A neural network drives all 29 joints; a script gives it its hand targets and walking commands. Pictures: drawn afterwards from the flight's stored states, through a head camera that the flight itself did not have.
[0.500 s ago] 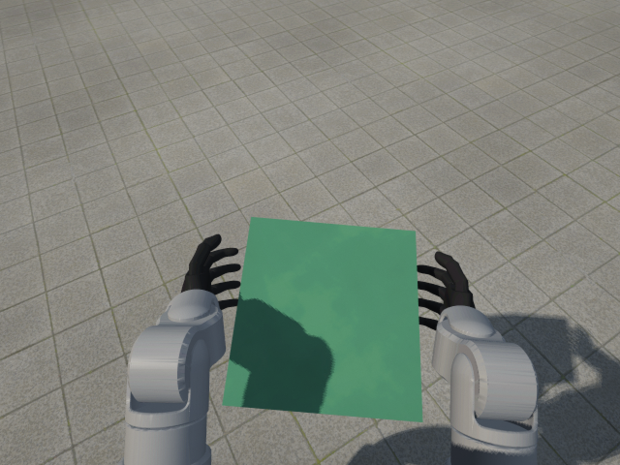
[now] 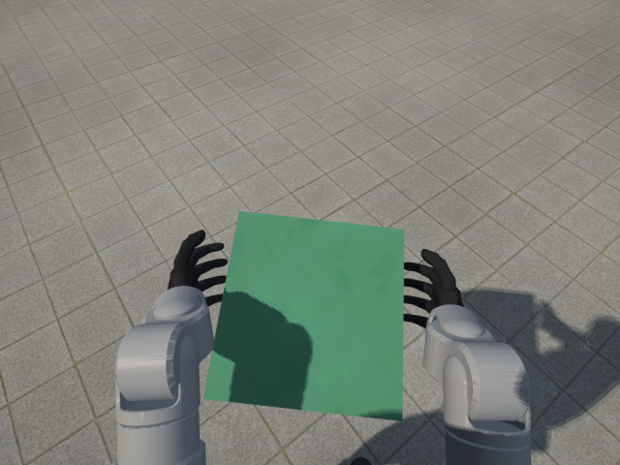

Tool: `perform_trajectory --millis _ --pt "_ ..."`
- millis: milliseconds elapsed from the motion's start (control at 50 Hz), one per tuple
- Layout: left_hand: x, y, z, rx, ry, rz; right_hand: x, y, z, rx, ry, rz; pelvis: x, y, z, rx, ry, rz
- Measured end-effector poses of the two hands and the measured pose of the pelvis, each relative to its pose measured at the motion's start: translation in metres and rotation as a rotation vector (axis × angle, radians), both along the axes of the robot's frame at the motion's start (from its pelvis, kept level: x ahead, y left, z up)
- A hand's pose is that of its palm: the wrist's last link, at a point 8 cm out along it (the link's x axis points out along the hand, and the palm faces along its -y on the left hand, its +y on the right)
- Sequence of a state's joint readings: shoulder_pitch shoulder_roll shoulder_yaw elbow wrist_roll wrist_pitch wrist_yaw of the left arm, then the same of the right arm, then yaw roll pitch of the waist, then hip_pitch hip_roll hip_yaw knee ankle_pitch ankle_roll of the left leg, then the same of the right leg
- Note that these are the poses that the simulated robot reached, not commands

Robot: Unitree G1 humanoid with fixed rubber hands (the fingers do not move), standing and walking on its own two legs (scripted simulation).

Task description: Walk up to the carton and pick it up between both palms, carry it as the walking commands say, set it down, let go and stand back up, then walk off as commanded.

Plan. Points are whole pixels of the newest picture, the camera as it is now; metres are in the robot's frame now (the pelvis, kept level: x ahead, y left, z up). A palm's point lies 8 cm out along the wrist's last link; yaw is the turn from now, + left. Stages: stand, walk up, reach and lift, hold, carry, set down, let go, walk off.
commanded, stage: carry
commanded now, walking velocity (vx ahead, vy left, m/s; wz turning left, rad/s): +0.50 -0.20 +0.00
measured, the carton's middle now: (309, 318) +0.30 +0.00 +0.00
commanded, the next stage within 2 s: none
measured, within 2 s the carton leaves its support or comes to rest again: neither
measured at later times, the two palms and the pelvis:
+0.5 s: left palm (281, 141) +0.56 +0.04 +0.09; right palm (462, 141) +0.55 -0.24 +0.09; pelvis +0.28 -0.10 +0.00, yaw +0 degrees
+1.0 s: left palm (346, 48) +0.82 -0.08 +0.09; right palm (484, 50) +0.84 -0.36 +0.08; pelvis +0.55 -0.25 +0.01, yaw +4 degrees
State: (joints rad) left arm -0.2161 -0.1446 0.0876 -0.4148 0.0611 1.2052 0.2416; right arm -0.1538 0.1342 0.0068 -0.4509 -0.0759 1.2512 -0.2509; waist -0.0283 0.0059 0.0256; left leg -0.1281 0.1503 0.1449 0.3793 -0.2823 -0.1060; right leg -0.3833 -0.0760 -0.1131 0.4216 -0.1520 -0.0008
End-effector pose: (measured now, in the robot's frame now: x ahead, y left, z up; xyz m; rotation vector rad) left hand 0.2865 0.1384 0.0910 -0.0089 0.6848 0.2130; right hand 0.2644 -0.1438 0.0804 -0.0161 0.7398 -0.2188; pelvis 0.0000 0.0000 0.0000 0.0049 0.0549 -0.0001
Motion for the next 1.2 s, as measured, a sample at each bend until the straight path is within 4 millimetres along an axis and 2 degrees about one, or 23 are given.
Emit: perform_trajectory --millis 40,100,220,320,420,580,660,760,820,900,1020,1140,1200 --pt "0.021 -0.015 0.001 0.01 -0.021 0.007 0.028 -0.015 -0.001 0.0 -0.02 0.008 0.025 -0.019 -0.005 -0.02 -0.002 0.033" --pt "0.048 -0.034 0.002 0.031 0.004 0.017 0.066 -0.033 -0.002 -0.005 0.006 0.02 0.057 -0.04 0.0 -0.005 0.015 0.059" --pt "0.099 -0.046 0.006 0.022 0.027 0.086 0.135 -0.046 0.003 0.01 0.023 0.082 0.114 -0.068 0.011 0.036 0.046 0.069" --pt "0.155 -0.057 0.006 -0.015 -0.014 0.1 0.194 -0.057 0.006 -0.016 -0.015 0.094 0.17 -0.084 0.006 0.03 0.044 0.062" --pt "0.221 -0.074 -0.003 -0.049 -0.062 0.058 0.252 -0.074 0.009 -0.059 -0.061 0.057 0.237 -0.092 -0.011 0.031 0.019 0.034" --pt "0.315 -0.12 -0.001 0.015 0.039 -0.041 0.316 -0.119 0.0 -0.009 0.037 -0.034 0.32 -0.11 0.006 0.002 0.011 -0.006" --pt "0.363 -0.141 0.001 0.014 0.021 -0.015 0.361 -0.141 0.0 0.008 0.02 -0.012 0.363 -0.137 0.006 -0.008 0.006 -0.005" --pt "0.423 -0.177 -0.002 0.021 -0.032 0.022 0.437 -0.177 -0.003 0.002 -0.035 0.024 0.432 -0.185 -0.01 -0.023 -0.001 0.033" --pt "0.451 -0.196 -0.005 0.029 0.01 0.033 0.475 -0.195 -0.006 -0.009 0.007 0.032 0.463 -0.206 -0.005 -0.007 0.015 0.053" --pt "0.486 -0.21 -0.003 0.018 0.046 0.061 0.519 -0.21 -0.006 0.0 0.041 0.057 0.499 -0.226 0.006 0.017 0.034 0.082" --pt "0.546 -0.221 0.004 0.001 -0.005 0.106 0.584 -0.222 0.004 0.007 -0.008 0.098 0.56 -0.249 0.008 0.02 0.039 0.072" --pt "0.619 -0.24 0.003 -0.04 -0.072 0.071 0.653 -0.241 0.012 -0.051 -0.07 0.077 0.64 -0.263 -0.009 0.02 0.014 0.055" --pt "0.656 -0.256 0.0 -0.027 -0.052 0.044 0.682 -0.256 0.011 -0.054 -0.051 0.052 0.676 -0.269 -0.01 0.044 0.006 0.016"
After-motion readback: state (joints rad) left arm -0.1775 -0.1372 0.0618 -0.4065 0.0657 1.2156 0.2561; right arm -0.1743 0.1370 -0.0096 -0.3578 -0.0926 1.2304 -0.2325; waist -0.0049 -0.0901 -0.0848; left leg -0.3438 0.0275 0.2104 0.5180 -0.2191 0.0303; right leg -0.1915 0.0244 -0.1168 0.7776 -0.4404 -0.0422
